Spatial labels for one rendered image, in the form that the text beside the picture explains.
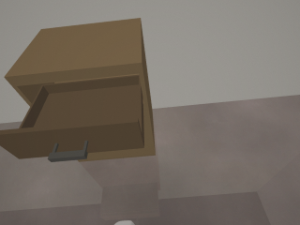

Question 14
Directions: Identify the cabinet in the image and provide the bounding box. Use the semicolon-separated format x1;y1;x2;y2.
4;18;156;162

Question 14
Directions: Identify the drawer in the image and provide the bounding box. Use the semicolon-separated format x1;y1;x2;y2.
0;74;144;159

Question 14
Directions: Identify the handle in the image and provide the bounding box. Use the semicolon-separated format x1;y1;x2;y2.
48;141;89;162

